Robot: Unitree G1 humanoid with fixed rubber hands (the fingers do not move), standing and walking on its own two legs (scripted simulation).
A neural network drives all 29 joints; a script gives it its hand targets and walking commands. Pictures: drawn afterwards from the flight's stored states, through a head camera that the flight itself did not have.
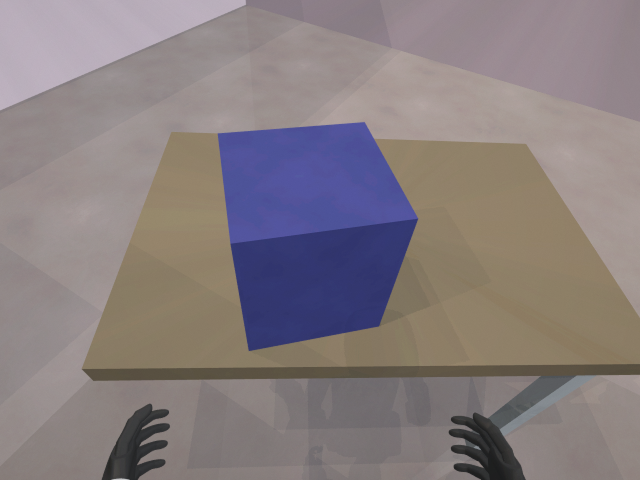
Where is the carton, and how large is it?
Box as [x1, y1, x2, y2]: [218, 122, 417, 350]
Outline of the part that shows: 364,122 218,133 230,243 249,350 378,326 416,223 417,217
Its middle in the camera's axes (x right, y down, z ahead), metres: -0.02 -0.01 +0.57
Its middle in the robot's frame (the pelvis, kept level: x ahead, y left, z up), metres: +0.43 +0.04 +0.04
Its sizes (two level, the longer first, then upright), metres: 0.210 0.200 0.250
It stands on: a table, 0.70 m high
